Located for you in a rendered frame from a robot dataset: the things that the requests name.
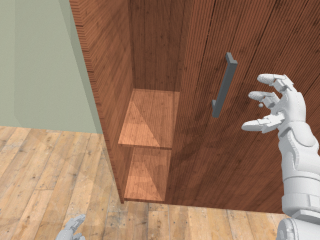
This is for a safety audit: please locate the robot right upper arm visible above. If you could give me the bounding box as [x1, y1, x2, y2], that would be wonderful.
[275, 217, 320, 240]

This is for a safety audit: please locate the left robot hand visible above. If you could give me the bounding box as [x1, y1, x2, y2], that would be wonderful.
[55, 214, 86, 240]

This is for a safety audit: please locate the wardrobe door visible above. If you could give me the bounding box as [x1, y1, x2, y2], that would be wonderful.
[164, 0, 320, 214]

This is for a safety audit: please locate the right robot hand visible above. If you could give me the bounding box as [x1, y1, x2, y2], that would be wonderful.
[241, 74, 306, 134]

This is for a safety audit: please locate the right robot forearm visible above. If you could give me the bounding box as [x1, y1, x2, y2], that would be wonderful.
[278, 121, 320, 225]

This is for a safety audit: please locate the handle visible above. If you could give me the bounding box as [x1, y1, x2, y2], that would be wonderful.
[211, 52, 238, 118]

